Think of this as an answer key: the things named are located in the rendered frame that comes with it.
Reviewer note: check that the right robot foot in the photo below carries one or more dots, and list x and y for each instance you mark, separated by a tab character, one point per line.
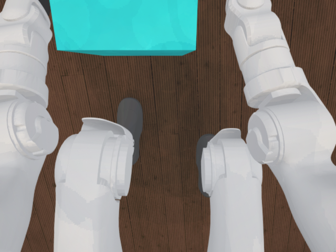
202	143

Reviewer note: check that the robot left forearm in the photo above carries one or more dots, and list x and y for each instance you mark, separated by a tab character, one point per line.
24	37

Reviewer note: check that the carton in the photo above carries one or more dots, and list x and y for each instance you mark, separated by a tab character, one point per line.
125	27

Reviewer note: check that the robot right forearm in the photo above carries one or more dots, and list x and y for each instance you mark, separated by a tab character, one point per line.
270	75

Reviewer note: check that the left robot thigh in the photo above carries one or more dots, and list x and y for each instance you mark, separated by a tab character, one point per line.
86	213

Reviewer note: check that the robot left hand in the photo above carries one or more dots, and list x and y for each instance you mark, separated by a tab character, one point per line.
46	5

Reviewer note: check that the robot right upper arm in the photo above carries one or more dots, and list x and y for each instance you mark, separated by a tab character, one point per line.
296	141

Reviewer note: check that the robot left upper arm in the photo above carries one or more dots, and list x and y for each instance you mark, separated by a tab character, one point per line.
27	135

